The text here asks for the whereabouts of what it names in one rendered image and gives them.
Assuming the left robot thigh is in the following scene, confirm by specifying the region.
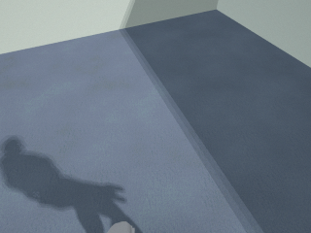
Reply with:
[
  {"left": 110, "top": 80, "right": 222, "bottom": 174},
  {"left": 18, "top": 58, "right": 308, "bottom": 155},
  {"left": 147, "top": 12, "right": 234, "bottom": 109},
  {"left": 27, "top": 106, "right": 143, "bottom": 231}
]
[{"left": 107, "top": 222, "right": 135, "bottom": 233}]

